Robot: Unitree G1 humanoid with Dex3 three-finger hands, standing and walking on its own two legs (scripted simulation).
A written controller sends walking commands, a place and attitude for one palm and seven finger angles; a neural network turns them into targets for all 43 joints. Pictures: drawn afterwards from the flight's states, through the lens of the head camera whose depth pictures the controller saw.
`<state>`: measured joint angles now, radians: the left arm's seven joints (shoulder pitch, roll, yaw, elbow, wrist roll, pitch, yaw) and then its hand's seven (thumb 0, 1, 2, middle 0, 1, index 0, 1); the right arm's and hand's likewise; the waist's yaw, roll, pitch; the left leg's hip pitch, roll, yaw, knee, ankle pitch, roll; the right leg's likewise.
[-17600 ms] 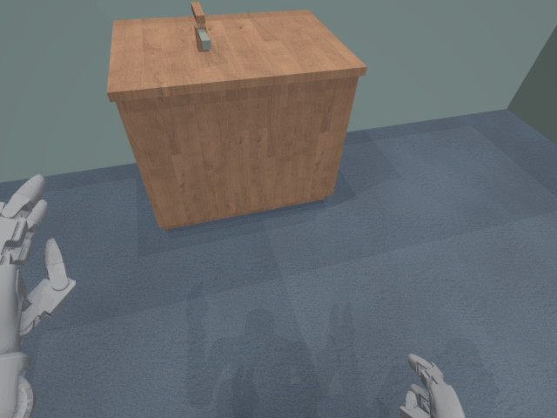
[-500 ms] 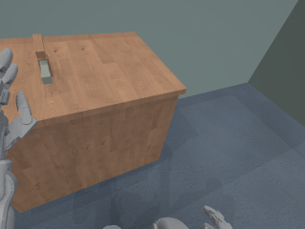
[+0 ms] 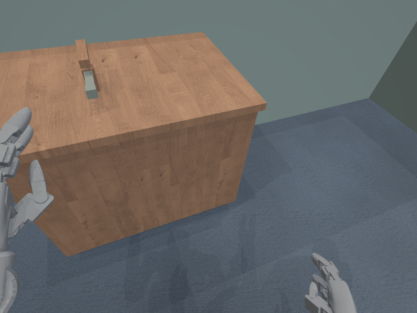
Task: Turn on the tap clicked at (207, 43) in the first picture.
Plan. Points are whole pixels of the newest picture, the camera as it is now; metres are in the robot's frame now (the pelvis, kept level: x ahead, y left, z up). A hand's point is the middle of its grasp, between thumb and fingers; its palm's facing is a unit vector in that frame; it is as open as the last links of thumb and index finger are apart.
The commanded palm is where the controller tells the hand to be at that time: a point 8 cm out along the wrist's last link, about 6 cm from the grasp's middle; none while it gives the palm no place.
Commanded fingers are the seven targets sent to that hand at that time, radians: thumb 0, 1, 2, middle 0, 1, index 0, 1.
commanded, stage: come to a stop and stand still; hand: left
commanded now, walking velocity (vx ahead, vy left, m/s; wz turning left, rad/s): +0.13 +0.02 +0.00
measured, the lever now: (91, 92) +0.65 +0.37 +0.05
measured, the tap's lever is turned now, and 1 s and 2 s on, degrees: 0 0 0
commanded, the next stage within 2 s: look again from close up in 0.78 s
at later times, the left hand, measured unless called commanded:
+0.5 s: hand (54, 169) +0.25 +0.23 +0.20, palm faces +0.44 -0.79 -0.43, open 7.4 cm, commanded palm +0.18 +0.28 +0.19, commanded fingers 0.00 0.90 0.90 -0.20 -0.30 -0.20 -0.30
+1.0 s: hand (42, 182) +0.24 +0.25 +0.18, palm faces +0.46 -0.81 -0.36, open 7.4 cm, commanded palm +0.18 +0.29 +0.19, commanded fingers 0.00 0.90 0.90 -0.20 -0.30 -0.20 -0.30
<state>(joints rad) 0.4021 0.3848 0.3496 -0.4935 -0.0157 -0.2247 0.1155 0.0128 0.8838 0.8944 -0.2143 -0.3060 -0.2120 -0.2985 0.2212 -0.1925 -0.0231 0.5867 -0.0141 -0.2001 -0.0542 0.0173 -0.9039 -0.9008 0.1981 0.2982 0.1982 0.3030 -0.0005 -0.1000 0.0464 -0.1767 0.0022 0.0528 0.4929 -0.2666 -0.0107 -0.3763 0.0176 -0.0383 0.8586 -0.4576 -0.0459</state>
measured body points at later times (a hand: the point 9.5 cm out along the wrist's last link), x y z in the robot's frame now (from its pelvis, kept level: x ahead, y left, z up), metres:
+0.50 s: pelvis +0.04 -0.01 +0.00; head +0.08 +0.00 +0.45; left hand +0.22 +0.27 +0.22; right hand +0.23 -0.24 -0.08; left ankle +0.05 +0.12 -0.73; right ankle +0.06 -0.09 -0.73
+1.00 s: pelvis +0.04 +0.00 +0.01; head +0.05 +0.00 +0.46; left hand +0.21 +0.29 +0.20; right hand +0.23 -0.20 -0.07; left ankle +0.05 +0.12 -0.73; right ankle +0.06 -0.09 -0.73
